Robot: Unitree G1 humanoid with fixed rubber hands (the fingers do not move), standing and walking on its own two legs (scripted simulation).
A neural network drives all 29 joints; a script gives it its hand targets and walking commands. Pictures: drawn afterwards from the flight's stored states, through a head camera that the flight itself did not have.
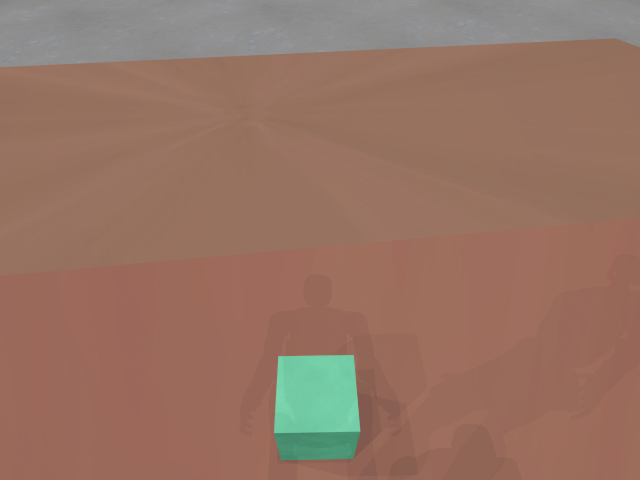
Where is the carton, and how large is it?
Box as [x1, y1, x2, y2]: [274, 355, 359, 459]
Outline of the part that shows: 353,355 278,356 274,434 281,459 353,457 359,434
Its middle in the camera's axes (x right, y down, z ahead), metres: +0.00 +0.47 +1.09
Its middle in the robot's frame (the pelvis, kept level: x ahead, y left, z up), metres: +0.45 +0.02 -0.65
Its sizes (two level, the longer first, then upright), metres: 0.210 0.200 0.250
